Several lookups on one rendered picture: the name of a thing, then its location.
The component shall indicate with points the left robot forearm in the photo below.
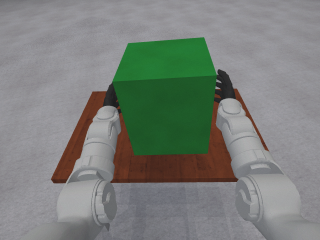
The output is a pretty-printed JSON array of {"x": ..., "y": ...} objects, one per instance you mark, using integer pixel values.
[{"x": 99, "y": 148}]

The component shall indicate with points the left robot upper arm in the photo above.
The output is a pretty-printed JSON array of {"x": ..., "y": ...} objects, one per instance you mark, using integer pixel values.
[{"x": 83, "y": 209}]

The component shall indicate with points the right robot hand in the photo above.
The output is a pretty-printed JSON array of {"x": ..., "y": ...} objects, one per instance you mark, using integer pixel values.
[{"x": 226, "y": 86}]

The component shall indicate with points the right robot forearm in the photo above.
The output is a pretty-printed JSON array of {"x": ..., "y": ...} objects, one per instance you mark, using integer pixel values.
[{"x": 246, "y": 150}]

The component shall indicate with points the table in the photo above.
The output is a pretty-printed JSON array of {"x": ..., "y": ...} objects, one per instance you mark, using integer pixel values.
[{"x": 214, "y": 166}]

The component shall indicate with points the carton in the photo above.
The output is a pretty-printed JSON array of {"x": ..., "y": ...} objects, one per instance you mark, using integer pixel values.
[{"x": 166, "y": 90}]

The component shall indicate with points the left robot hand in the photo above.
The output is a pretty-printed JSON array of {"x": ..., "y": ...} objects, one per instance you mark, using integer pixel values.
[{"x": 111, "y": 98}]

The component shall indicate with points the right robot upper arm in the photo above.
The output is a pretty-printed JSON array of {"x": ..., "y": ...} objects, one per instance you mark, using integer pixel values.
[{"x": 271, "y": 202}]

